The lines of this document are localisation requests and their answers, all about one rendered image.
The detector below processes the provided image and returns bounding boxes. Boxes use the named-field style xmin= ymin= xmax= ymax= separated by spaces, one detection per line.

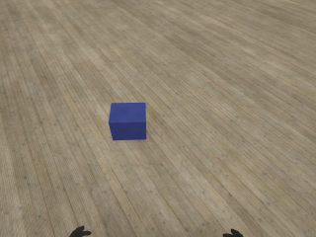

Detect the left robot hand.
xmin=69 ymin=225 xmax=92 ymax=237

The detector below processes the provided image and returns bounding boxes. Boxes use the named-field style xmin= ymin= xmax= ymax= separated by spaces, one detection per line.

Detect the carton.
xmin=109 ymin=103 xmax=147 ymax=140

